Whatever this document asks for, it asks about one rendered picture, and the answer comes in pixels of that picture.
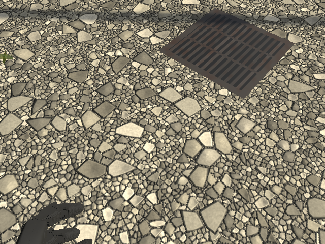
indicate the robot left hand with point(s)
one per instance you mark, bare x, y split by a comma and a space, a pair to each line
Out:
35, 230

